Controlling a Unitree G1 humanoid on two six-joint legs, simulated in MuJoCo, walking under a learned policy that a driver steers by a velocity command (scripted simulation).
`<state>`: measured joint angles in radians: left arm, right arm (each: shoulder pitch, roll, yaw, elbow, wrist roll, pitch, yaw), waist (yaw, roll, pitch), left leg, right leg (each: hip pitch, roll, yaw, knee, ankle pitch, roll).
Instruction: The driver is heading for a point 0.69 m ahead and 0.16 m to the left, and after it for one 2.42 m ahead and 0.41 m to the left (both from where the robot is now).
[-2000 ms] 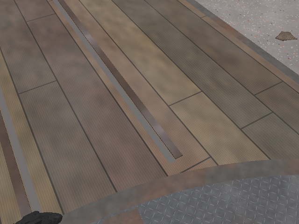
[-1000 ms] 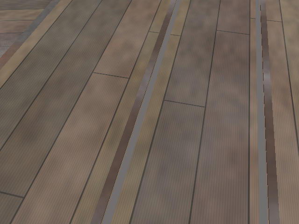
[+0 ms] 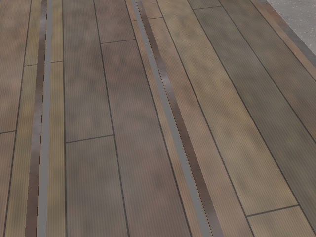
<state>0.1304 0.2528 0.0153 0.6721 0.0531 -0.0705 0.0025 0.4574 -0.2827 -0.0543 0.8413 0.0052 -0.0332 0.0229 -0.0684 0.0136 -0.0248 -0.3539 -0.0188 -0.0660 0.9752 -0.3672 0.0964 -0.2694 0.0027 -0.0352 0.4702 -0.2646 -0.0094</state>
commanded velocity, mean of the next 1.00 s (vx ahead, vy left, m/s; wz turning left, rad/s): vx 0.76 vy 0.00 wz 0.26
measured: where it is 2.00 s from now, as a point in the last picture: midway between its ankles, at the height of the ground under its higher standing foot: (77, 162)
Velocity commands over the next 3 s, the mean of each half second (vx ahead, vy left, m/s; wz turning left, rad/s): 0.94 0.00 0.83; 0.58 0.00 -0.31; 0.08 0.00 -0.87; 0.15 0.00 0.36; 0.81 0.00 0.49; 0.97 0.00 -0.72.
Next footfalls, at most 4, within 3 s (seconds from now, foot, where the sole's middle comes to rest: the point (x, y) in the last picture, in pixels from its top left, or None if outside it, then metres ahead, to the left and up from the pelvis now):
0.36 left None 0.42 0.14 -0.77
0.80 right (98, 162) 0.87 0.27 -0.78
1.42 left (65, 148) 0.96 0.44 -0.78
1.88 right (99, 159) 0.89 0.26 -0.78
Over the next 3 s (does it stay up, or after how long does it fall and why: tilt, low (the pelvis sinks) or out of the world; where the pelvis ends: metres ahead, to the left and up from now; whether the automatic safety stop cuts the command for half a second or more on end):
stays up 1.60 0.60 -0.03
